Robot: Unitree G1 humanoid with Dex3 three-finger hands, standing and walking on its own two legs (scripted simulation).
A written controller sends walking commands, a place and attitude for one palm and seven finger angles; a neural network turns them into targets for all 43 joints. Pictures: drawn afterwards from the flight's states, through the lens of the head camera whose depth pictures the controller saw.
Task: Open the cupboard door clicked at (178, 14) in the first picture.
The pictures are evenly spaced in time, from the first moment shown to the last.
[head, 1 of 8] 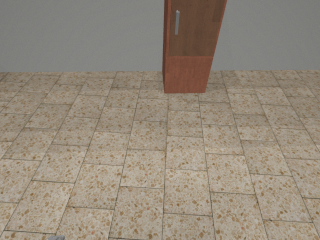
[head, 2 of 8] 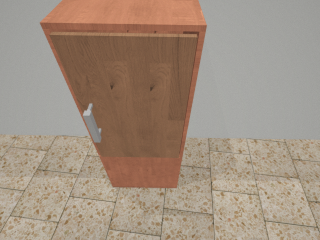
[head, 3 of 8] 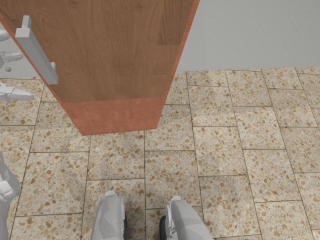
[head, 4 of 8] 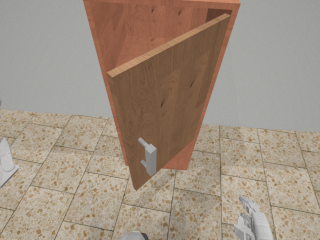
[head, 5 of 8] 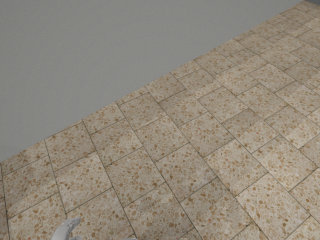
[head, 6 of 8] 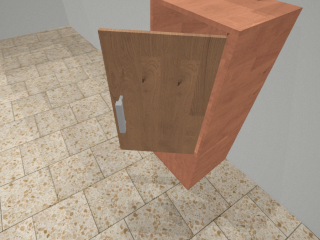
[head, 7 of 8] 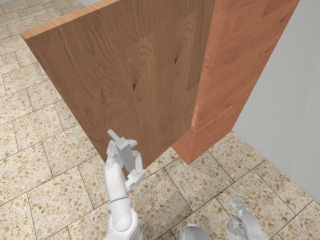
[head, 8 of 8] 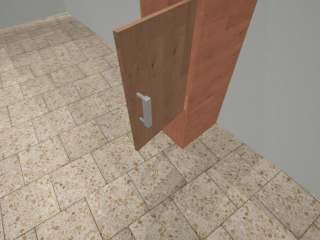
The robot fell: no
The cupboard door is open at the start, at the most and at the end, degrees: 0 98 98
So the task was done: yes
